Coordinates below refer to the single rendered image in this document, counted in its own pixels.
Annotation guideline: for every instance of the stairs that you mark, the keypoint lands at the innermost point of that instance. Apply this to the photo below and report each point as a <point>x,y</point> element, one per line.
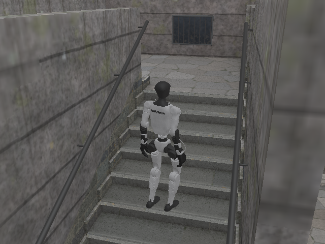
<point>155,228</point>

